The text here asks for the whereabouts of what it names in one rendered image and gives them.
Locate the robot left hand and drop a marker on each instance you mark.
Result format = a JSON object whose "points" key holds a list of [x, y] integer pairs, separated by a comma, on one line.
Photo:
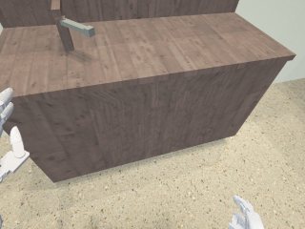
{"points": [[14, 159]]}

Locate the robot right hand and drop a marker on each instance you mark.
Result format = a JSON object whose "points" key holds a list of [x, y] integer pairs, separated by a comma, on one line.
{"points": [[252, 219]]}

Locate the counter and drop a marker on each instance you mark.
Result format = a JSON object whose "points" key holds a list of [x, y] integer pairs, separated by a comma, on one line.
{"points": [[157, 77]]}

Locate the tap lever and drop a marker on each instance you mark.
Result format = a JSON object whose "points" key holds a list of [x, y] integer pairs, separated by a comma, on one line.
{"points": [[87, 30]]}

